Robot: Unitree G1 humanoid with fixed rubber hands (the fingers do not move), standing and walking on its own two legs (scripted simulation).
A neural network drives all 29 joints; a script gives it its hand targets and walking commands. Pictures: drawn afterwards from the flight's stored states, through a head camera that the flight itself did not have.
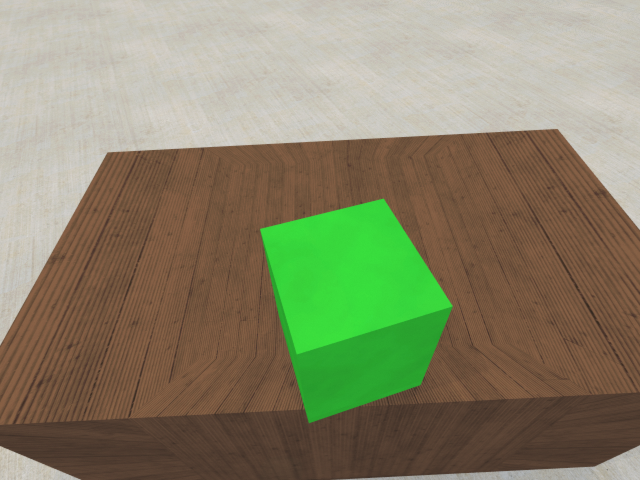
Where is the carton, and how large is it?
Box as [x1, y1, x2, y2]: [260, 199, 452, 422]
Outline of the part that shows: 383,199 260,229 280,321 309,422 420,384 452,306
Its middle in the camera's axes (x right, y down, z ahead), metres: +0.04 +0.12 +0.62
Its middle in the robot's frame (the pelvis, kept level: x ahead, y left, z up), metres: +0.40 -0.01 -0.07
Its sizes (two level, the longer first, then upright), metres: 0.210 0.200 0.250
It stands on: a pedestal, 0.58 m high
